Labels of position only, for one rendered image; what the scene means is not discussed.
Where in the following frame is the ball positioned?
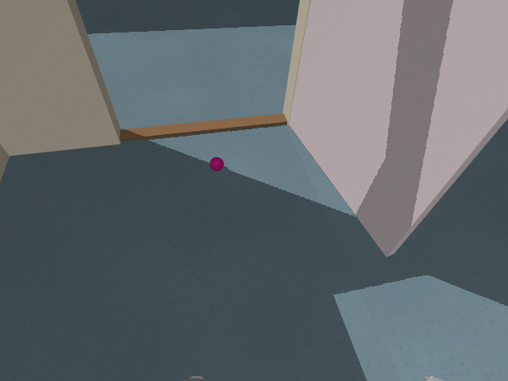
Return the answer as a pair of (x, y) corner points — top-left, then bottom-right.
(210, 157), (224, 171)

